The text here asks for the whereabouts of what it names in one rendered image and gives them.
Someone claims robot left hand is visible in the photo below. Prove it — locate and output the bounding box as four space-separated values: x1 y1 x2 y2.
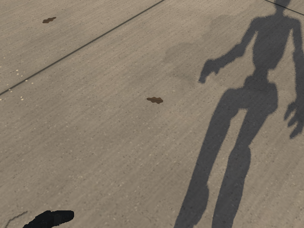
23 210 74 228

